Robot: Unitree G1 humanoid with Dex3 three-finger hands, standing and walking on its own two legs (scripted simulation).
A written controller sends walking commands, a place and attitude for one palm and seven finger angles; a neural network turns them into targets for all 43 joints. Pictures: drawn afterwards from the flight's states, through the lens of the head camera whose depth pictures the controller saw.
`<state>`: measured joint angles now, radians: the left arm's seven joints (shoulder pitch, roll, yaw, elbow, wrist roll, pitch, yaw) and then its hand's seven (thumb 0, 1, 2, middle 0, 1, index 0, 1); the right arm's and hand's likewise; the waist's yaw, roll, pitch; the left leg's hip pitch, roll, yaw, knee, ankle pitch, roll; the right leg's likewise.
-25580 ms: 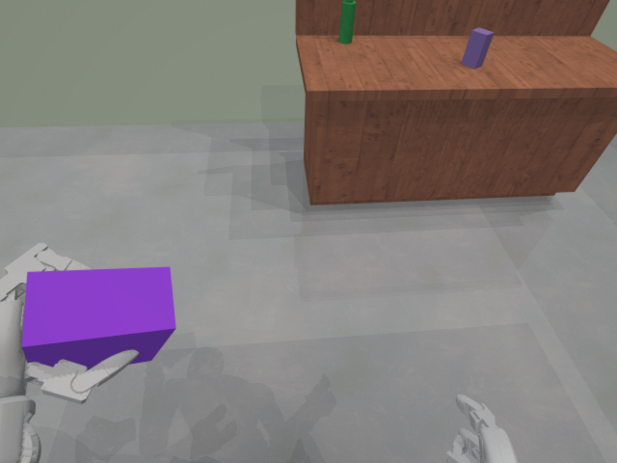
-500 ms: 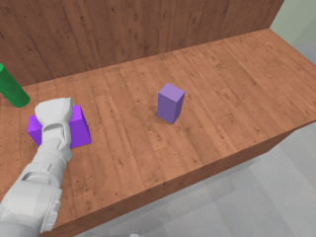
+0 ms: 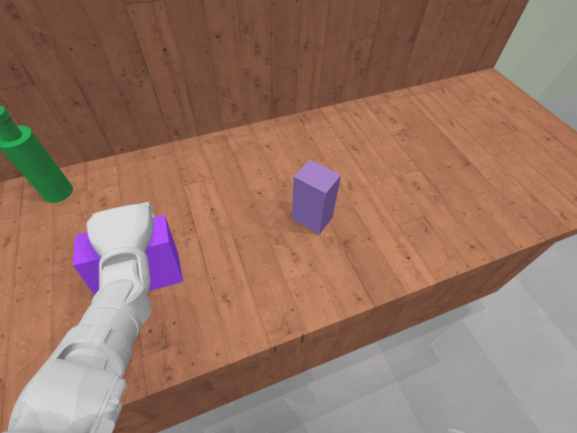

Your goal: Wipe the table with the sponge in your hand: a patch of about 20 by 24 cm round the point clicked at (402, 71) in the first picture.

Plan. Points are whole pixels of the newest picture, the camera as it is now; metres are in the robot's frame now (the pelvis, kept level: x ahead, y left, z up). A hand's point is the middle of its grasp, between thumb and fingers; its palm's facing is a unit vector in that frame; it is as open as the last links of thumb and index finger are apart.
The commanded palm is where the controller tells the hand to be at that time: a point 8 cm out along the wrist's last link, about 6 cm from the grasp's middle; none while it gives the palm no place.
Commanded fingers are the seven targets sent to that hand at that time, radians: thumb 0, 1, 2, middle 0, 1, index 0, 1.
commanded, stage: wipe back along the middle lane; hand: left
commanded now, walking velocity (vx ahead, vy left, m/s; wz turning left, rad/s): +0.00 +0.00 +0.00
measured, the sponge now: (136, 265) +0.37 +0.28 -0.06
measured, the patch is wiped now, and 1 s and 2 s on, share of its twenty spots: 0.55 0.65 0.85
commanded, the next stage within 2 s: slide across to the third lane in 1.44 s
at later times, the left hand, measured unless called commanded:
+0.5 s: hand (135, 280) +0.33 +0.25 -0.02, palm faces -0.05 -0.02 -1.00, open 10.0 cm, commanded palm +0.28 +0.23 +0.01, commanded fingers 0.00 0.10 1.30 -1.20 -1.60 -1.20 -1.60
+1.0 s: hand (142, 311) +0.28 +0.23 -0.02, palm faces -0.06 -0.02 -1.00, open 10.0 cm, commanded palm +0.24 +0.20 +0.01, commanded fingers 0.00 0.10 1.30 -1.20 -1.60 -1.20 -1.60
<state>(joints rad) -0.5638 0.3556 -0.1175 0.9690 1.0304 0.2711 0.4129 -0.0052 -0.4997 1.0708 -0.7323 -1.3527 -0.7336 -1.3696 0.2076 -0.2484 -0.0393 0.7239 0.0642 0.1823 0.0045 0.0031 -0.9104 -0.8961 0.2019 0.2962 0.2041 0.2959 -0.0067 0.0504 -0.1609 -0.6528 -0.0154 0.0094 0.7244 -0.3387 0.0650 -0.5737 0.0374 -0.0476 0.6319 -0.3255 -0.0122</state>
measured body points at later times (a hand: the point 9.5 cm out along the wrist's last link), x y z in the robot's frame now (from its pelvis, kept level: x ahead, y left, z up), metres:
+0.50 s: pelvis +0.00 +0.00 +0.00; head +0.03 +0.00 +0.45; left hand +0.33 +0.25 +0.04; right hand +0.18 -0.23 -0.11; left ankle +0.00 +0.07 -0.72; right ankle -0.02 -0.12 -0.72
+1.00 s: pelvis -0.01 -0.01 +0.00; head +0.01 -0.03 +0.45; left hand +0.28 +0.23 +0.04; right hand +0.18 -0.24 -0.10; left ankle +0.00 +0.07 -0.72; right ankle -0.02 -0.12 -0.72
